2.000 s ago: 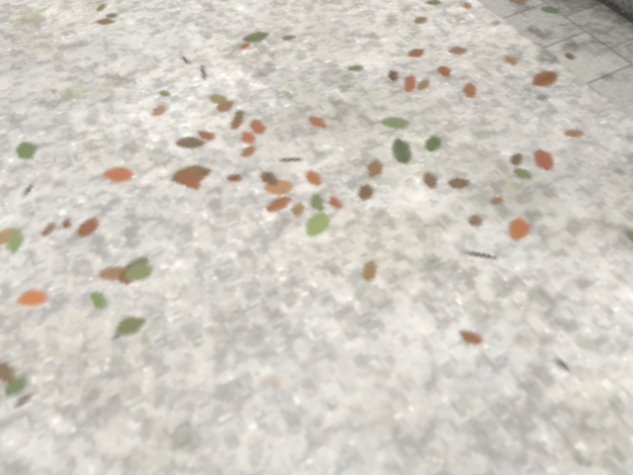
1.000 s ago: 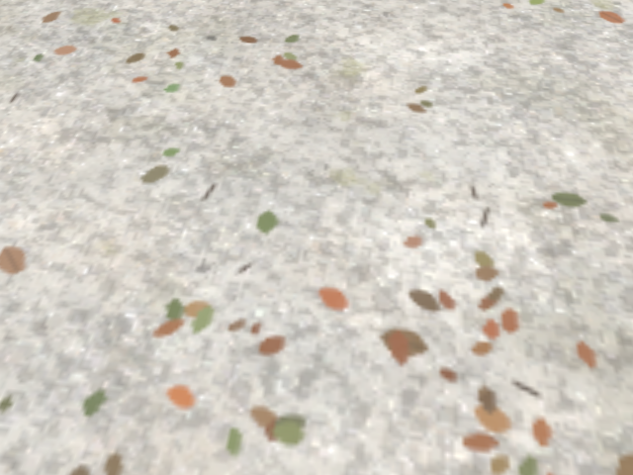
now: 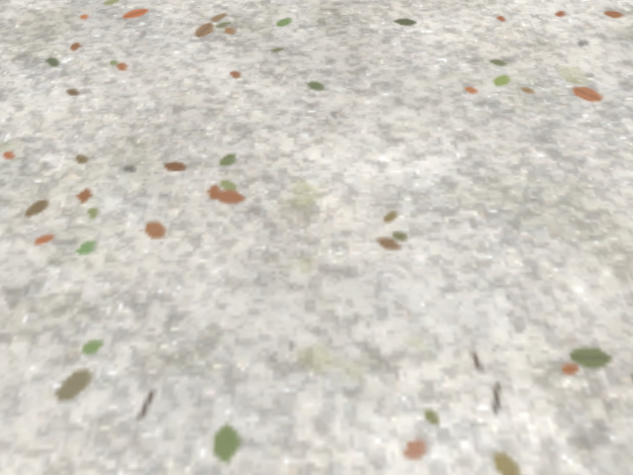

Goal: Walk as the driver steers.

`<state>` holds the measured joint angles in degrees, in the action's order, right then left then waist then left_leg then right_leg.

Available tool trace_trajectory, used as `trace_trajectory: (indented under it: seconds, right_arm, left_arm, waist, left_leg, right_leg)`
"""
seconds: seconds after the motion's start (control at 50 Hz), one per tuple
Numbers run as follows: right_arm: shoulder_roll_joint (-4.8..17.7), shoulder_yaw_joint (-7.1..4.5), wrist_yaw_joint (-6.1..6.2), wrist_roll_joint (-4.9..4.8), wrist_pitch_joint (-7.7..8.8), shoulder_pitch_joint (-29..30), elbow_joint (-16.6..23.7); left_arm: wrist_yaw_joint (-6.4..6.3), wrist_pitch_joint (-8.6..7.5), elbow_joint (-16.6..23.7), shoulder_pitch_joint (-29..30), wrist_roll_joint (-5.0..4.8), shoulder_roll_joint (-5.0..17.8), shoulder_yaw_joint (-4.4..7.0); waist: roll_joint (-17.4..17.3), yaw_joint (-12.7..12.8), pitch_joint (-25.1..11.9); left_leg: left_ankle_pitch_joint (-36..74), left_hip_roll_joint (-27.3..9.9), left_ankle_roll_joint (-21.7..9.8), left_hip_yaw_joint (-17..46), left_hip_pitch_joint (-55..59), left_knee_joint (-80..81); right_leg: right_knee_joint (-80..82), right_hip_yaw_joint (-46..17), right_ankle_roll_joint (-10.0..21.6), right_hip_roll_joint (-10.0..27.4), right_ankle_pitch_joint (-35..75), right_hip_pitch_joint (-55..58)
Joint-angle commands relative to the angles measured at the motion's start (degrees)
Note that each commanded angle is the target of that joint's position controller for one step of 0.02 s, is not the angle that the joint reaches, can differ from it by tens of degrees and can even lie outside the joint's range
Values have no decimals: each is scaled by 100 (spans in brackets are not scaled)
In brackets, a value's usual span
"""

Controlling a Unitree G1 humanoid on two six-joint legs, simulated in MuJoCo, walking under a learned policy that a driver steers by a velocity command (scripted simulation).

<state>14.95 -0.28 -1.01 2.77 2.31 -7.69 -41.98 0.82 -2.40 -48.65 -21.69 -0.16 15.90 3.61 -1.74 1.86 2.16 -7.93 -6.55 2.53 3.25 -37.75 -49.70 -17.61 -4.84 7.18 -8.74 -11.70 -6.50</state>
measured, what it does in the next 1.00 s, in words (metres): walks ahead: left foot, then right foot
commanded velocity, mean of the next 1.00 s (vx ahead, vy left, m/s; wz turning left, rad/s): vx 0.50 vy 0.00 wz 0.00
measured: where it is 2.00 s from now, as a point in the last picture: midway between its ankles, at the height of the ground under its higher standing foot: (306, 245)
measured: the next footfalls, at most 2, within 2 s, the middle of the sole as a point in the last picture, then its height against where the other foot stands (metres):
left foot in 0.20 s outside the picture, level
right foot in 0.72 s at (389, 435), level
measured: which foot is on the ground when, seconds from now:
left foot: up 0.00-0.18, down 0.20-0.74, up 0.76-1.00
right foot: down 0.00-0.20, up 0.22-0.70, down 0.72-1.00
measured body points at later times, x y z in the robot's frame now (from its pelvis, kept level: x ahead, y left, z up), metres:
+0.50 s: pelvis +0.28 +0.06 +0.00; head +0.30 +0.07 +0.45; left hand +0.42 +0.30 -0.12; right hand +0.26 -0.21 -0.12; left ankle +0.25 +0.13 -0.74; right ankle +0.35 -0.10 -0.68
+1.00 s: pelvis +0.54 -0.01 +0.00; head +0.55 -0.03 +0.45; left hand +0.55 +0.25 -0.13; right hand +0.62 -0.27 -0.14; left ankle +0.59 +0.14 -0.66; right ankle +0.51 -0.08 -0.74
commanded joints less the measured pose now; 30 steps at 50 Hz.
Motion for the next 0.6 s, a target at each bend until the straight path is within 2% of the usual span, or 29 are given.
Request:
trace_trajectory:
  seconds: [0.02, 0.06, 0.1, 0.14, 0.16, 0.18, 0.2, 0.22, 0.24, 0.26, 0.28, 0.3, 0.32, 0.36, 0.4, 0.46, 0.52, 0.6]
  right_arm:
    - [307, -32, -44, -37, 55, 483, 425]
    - [324, -19, -57, -70, 90, 772, 500]
    - [390, -27, -58, -86, 133, 950, 572]
    - [526, -79, -44, -88, 171, 688, 521]
    - [629, -131, -14, -92, 192, 314, 403]
    - [725, -192, 36, -88, 233, -368, 173]
    - [939, -271, 109, -25, 295, -1171, -15]
    - [1419, -377, 195, 97, 307, -1939, -30]
    - [1673, -503, 144, 19, 203, -1914, -196]
    - [1107, -402, 96, -138, 151, -1486, -133]
    - [767, -324, 66, -176, 159, -1073, -79]
    - [597, -278, 54, -135, 175, -863, -93]
    - [529, -250, 72, -149, 206, -885, -168]
    - [516, -244, 60, -186, 293, -1038, -322]
    - [596, -276, 43, -236, 354, -1208, -462]
    - [602, -290, 42, -248, 336, -1433, -637]
    - [602, -294, 27, -256, 320, -1644, -799]
    - [693, -318, 47, -220, 305, -1968, -1012]
  left_arm:
    - [-39, -89, 203, -378, -8, 782, 183]
    - [-66, -95, 149, -555, 34, 789, 170]
    - [-97, -104, 131, -598, 84, 831, 160]
    - [-137, -124, 153, -415, 118, 915, 165]
    - [-148, -139, 160, -295, 123, 970, 169]
    - [-136, -146, 144, -214, 122, 983, 161]
    - [-110, -175, 170, -199, 102, 858, 112]
    - [-85, -211, 377, -423, -1, 401, -17]
    - [-73, -176, 316, -1035, -32, 375, -11]
    - [-106, -112, 237, -546, 154, 745, 43]
    - [-47, -125, 330, -70, 168, 671, 26]
    - [-8, -120, 378, 120, 160, 569, -4]
    - [28, -72, 382, 157, 210, 542, -9]
    - [85, 21, 311, 21, 260, 428, -50]
    - [116, 56, 361, 219, 267, 369, -75]
    - [137, 61, 588, 970, 259, 300, -128]
    - [152, 32, 772, 1614, 220, 148, -218]
    - [126, -3, 926, 2173, 175, 159, -255]
  waist:
    - [537, 202, -72]
    - [528, 348, -71]
    - [552, 383, -32]
    - [611, 172, -40]
    - [637, -20, -148]
    - [510, -346, -453]
    - [267, -712, -978]
    - [-523, -848, -1797]
    - [-1482, -527, -1932]
    - [-376, -451, -1044]
    - [-31, -405, -455]
    - [-15, -294, -232]
    - [-200, -209, -109]
    - [-379, -96, -192]
    - [-325, -67, -144]
    - [-252, -193, 90]
    - [-256, -343, 160]
    - [-260, -507, 201]
  left_leg:
    - [797, 255, 7, -436, 327, 830]
    - [909, 332, -77, -468, 319, 1199]
    - [736, 416, -212, -454, 390, 1499]
    - [327, 527, -405, -397, 880, 1834]
    - [45, 670, -508, -430, 1390, 1987]
    - [-6, 825, -632, -509, 2205, 2308]
    - [-11, 402, -854, -103, 3421, 2428]
    - [-781, -1051, -1281, 1792, 4842, 2581]
    - [-795, -1858, -1921, 3946, 5290, 3255]
    - [-1474, -1553, -1792, 3539, 4614, 3353]
    - [-1273, -1267, -1664, 2646, 3881, 3492]
    - [-791, -969, -1498, 2049, 3472, 3668]
    - [-262, -756, -1398, 1616, 3215, 3768]
    - [583, -548, -1369, 1134, 3030, 3888]
    - [921, -504, -1454, 866, 3066, 4052]
    - [1045, -380, -1481, 546, 3170, 4311]
    - [1429, -212, -1379, 202, 3229, 4299]
    - [1860, -375, -1314, 132, 3617, 4101]
  right_leg:
    - [495, -820, 458, 1283, 2346, -71]
    - [385, -889, 422, 1411, 2540, 297]
    - [241, -1021, 417, 1603, 2727, 608]
    - [4, -1113, 303, 1771, 3069, 722]
    - [-329, -1070, 219, 1755, 3652, 724]
    - [-1097, -885, 124, 1569, 4121, 681]
    - [-2200, -646, 8, 1312, 3573, 151]
    - [-3959, -231, -173, 800, 1500, -1026]
    - [-5146, 67, -279, 71, -1937, -2412]
    - [-5430, -219, -213, 509, -1535, -2887]
    - [-5224, -204, -225, 693, -1056, -2868]
    - [-4949, -119, -247, 880, -806, -2757]
    - [-4739, -34, -305, 993, -729, -2632]
    - [-4563, 123, -421, 1045, -593, -2380]
    - [-4375, 257, -518, 1146, -365, -2616]
    - [-3704, 465, -665, 1348, 201, -3101]
    - [-2701, 686, -714, 1331, 755, -2948]
    - [-1849, 823, -581, 1182, 974, -2647]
